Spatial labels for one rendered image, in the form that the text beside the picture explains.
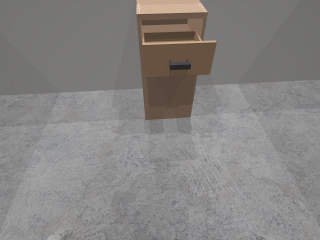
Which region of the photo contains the robot left hand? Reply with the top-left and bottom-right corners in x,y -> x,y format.
47,227 -> 74,240

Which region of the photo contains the cabinet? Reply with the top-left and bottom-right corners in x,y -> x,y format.
136,0 -> 208,120

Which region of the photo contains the handle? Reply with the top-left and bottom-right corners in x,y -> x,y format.
169,59 -> 191,70

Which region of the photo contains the drawer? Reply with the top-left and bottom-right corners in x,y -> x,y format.
142,30 -> 217,78

